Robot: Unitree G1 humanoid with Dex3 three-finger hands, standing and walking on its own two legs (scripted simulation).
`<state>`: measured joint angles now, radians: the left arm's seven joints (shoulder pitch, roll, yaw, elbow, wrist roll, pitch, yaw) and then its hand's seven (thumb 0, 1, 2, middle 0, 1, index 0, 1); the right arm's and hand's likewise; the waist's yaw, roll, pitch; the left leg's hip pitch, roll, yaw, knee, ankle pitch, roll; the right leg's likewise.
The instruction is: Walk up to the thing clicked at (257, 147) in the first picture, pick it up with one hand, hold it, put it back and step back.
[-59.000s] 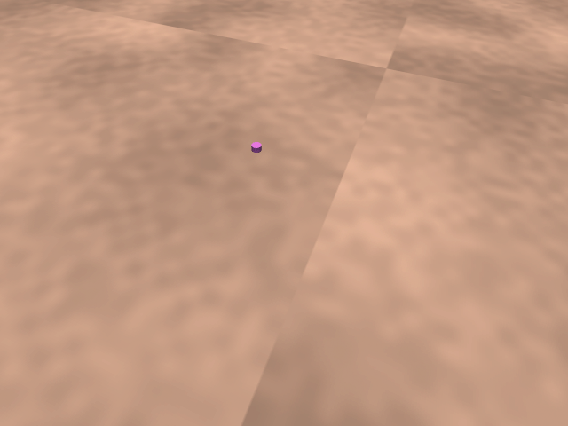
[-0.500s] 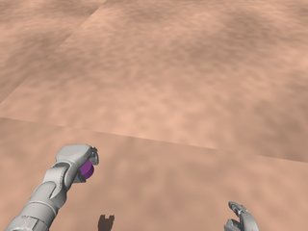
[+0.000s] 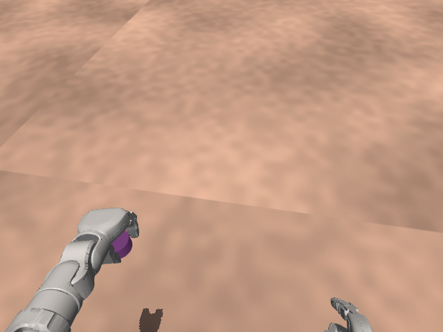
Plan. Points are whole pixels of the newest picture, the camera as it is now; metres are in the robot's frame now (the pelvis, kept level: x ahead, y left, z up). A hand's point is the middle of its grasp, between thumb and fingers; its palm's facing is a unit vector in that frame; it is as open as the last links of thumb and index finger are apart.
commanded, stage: crouch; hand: left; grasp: from above
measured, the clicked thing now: (117, 243) +0.31 +0.23 -0.07
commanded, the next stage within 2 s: lower in 1.84 s
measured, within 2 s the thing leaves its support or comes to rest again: neither
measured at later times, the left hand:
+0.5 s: hand (124, 265) +0.32 +0.26 -0.22, palm faces -0.42 +0.04 -0.90, open 7.5 cm
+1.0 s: hand (137, 284) +0.35 +0.29 -0.46, palm faces -0.47 -0.03 -0.88, open 7.5 cm
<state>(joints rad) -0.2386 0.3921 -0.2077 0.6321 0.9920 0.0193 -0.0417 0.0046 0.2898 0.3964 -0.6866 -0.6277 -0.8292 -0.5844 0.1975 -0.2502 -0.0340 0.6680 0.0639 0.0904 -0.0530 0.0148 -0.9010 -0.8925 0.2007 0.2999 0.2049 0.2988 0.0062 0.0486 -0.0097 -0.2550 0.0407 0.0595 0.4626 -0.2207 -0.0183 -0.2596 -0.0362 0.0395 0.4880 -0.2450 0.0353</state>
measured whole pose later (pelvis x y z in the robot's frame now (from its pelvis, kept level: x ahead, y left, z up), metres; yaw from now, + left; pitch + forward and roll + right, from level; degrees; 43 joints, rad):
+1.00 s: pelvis -0.07 +0.01 -0.31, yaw -1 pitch +37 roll -6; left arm -0.76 0.62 0.07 1.25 1.23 -0.21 0.35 -0.01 0.30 0.35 -0.71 -0.60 -0.87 -0.54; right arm 0.17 -0.23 -0.02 0.76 -0.09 -0.06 0.04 0.01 -0.90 -0.89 0.21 0.30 0.21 0.30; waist -0.16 0.02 -0.16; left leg -1.97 0.03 -0.09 1.95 -0.63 -0.01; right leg -1.89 -0.02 -0.01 1.91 -0.66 0.06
